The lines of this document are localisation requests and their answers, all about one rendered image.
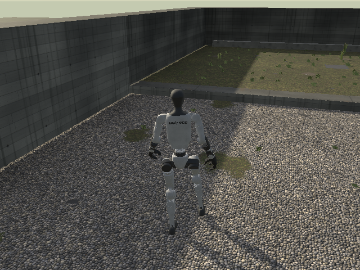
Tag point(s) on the robot left hand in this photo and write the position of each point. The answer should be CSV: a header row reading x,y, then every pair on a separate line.
x,y
151,154

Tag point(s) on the right robot upper arm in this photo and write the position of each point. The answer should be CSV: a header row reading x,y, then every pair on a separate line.
x,y
199,127

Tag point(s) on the right robot forearm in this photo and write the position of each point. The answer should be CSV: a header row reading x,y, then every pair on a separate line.
x,y
208,149

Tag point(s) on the left robot upper arm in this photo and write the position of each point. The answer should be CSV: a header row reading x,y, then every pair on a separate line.
x,y
158,127

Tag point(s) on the left robot shin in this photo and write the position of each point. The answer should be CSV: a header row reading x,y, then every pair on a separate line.
x,y
170,206

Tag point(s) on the left robot forearm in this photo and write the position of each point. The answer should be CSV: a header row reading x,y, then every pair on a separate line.
x,y
153,146

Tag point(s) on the right robot shin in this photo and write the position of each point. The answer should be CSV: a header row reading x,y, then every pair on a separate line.
x,y
199,192

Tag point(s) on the robot right hand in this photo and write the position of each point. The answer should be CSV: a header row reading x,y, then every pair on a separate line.
x,y
213,162

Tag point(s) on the robot shin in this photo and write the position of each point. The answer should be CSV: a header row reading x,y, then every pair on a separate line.
x,y
199,192
170,206

